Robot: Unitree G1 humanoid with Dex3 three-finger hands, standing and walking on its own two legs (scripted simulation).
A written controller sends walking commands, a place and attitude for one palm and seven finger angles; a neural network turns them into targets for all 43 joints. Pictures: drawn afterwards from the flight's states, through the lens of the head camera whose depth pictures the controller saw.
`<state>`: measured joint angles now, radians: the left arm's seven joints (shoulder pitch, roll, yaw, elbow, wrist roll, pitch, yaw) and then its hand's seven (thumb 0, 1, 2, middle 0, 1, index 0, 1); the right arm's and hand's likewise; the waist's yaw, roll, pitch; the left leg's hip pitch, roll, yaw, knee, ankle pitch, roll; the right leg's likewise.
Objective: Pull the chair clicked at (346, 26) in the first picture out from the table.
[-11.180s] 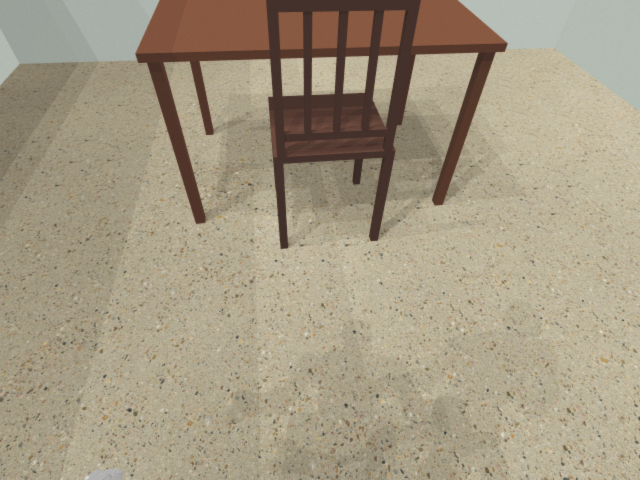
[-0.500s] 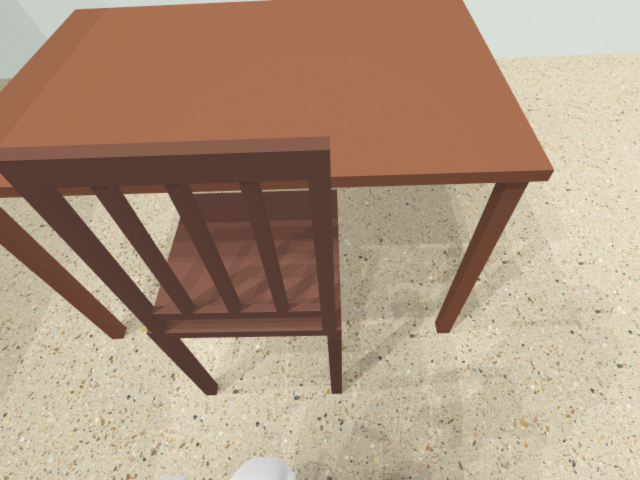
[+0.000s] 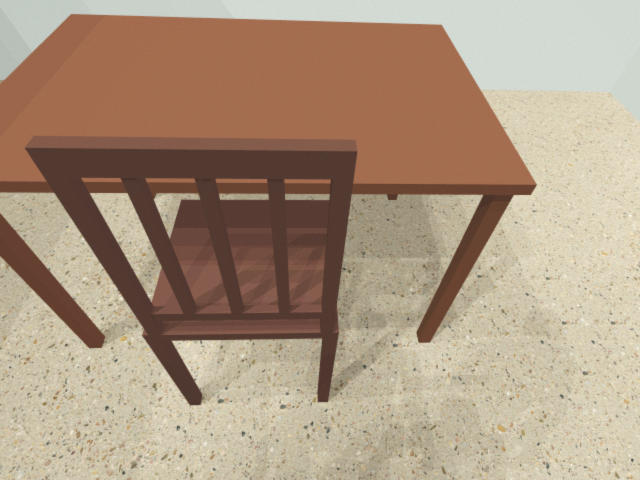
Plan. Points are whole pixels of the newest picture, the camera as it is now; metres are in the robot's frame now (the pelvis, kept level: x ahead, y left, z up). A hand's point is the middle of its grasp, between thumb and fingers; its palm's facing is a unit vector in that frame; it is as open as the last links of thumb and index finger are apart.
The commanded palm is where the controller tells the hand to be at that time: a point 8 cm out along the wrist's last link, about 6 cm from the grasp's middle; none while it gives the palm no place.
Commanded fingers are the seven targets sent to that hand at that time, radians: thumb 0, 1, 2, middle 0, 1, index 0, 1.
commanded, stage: come to a stop and stand still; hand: left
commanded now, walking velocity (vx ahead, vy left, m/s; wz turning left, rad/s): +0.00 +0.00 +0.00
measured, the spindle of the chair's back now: (224, 255) +0.46 +0.19 -0.04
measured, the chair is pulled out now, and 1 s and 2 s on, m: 0.00 0.00 0.00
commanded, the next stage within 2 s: look again from close up in 0.26 s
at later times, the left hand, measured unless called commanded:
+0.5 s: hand out of the picture +0.02 +0.16 -0.17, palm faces +0.02 -0.97 -0.23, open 7.4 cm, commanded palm none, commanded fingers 0.00 0.90 0.90 -0.20 -0.30 -0.20 -0.30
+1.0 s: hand out of the picture +0.00 +0.15 -0.18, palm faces +0.04 -0.98 -0.19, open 7.4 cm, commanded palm none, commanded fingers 0.00 0.90 0.90 -0.20 -0.30 -0.20 -0.30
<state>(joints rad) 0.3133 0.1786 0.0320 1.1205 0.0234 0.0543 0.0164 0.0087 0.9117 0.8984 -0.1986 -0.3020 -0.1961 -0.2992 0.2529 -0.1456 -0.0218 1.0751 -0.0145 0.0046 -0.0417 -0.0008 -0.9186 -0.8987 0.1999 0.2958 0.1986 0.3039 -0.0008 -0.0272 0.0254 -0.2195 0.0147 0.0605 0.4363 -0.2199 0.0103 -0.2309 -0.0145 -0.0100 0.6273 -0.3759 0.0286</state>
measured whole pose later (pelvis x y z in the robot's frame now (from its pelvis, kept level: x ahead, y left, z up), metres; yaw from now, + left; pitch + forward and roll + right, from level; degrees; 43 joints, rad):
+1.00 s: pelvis +0.01 -0.02 +0.00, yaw +0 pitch -1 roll +1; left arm 0.32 0.16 -0.01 1.11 0.02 -0.02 0.03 0.01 0.91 0.90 -0.20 -0.30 -0.20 -0.30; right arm 0.23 -0.17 0.01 1.13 0.00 -0.02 -0.03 0.00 -0.92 -0.90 0.20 0.30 0.20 0.30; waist 0.02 -0.01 0.02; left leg -0.18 0.02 0.03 0.45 -0.25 -0.02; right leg -0.12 0.00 -0.01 0.46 -0.33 -0.01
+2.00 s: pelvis -0.04 -0.02 -0.12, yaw +2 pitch +15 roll +0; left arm 0.47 0.18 0.13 0.00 -0.23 -0.38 -0.21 0.01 0.54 0.74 -0.17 -0.25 -0.17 -0.24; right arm 0.13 -0.26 -0.06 0.48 0.00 -0.28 -0.02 0.01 -0.91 -0.90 0.19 0.30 0.19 0.30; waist 0.05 -0.01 -0.14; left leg -1.01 0.03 -0.03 1.28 -0.53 -0.03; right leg -0.92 0.00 -0.05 1.30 -0.63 -0.03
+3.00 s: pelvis -0.04 +0.00 -0.10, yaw +2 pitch +16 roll -4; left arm 0.31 0.25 0.20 -0.04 -0.26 -0.33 -0.22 -0.01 -0.48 0.31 -0.06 -0.09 -0.06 -0.08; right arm 0.18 -0.22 0.04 0.58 -0.01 -0.29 -0.05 0.01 -0.90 -0.90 0.20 0.30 0.20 0.30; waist 0.03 0.03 -0.13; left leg -0.99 0.03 -0.06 1.21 -0.50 0.00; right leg -0.86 0.00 -0.08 1.16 -0.57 0.00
